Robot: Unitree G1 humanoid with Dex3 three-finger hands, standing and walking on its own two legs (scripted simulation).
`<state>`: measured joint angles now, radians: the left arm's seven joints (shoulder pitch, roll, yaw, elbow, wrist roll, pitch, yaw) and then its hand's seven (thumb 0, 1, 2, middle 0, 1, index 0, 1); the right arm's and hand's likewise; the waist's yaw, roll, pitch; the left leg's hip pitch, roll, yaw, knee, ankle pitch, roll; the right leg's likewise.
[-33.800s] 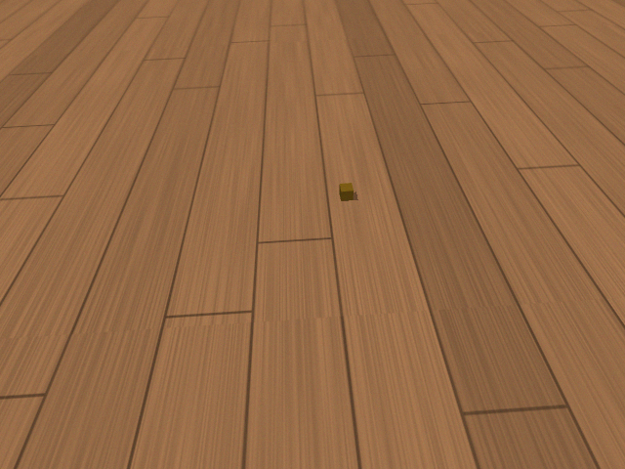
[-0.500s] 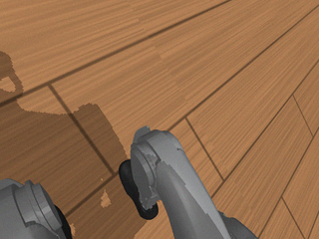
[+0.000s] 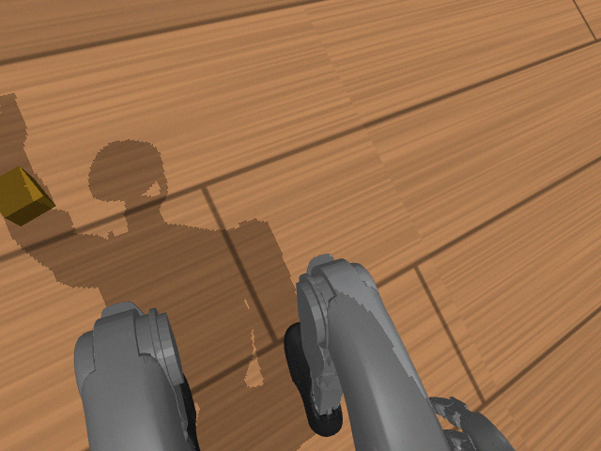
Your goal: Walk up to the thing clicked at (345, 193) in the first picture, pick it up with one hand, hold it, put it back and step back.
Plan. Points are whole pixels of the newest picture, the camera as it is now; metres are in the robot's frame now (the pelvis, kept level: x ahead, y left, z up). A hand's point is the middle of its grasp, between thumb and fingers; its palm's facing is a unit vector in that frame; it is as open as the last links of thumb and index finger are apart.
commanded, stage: withdraw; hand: left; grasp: from above
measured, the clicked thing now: (20, 196) +0.51 +0.34 -0.32
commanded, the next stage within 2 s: home in 0.40 s
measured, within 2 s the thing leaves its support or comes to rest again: neither
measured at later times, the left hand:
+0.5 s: hand out of the picture +0.49 +0.33 -0.17, palm faces -0.41 -0.05 -0.91, open 13.4 cm
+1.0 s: hand out of the picture +0.38 +0.32 -0.01, palm faces -0.30 -0.51 -0.81, open 9.1 cm
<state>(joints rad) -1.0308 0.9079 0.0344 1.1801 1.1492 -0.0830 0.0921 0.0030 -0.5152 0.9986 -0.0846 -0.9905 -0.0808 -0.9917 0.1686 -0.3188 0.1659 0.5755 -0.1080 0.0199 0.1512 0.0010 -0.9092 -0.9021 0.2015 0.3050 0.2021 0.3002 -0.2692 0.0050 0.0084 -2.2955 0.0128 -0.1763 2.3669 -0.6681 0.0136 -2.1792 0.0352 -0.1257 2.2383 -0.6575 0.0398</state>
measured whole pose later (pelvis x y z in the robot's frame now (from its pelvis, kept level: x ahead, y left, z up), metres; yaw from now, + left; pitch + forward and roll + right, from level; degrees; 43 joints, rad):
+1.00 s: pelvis +0.01 +0.00 +0.10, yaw +5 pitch +35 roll -7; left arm -0.51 0.60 0.08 0.67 0.66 0.02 -0.01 0.00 0.57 0.80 -0.20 -0.34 -0.20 -0.34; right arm 0.17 -0.29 0.00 0.60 0.00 0.07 0.07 0.00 -0.91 -0.90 0.20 0.30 0.20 0.30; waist -0.10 0.05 -0.17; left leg -2.00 0.02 -0.09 2.03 -0.65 0.02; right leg -1.93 0.01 -0.06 1.96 -0.65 0.04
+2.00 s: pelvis +0.08 +0.00 +0.37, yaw +12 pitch +10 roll -3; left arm 0.52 0.21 0.04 -0.14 -0.06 0.46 0.03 0.01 0.90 0.89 -0.20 -0.30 -0.20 -0.30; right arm 0.29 -0.22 0.04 0.51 0.02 -0.22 -0.19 0.01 -0.91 -0.90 0.20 0.30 0.20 0.30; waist -0.04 0.06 -0.18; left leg -0.70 0.02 -0.06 1.00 -0.47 -0.01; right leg -0.64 0.00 -0.05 0.94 -0.47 0.01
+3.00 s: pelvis +0.08 +0.00 +0.37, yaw +12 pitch +9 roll -3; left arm 0.50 0.23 0.03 -0.13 -0.06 0.45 0.02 0.01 0.90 0.89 -0.20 -0.30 -0.20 -0.29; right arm 0.29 -0.22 0.04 0.54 0.01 -0.24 -0.19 0.01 -0.90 -0.90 0.20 0.30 0.20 0.30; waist -0.03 0.05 -0.16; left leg -0.69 0.02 -0.06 1.01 -0.48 0.00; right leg -0.63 0.00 -0.05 0.94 -0.47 0.01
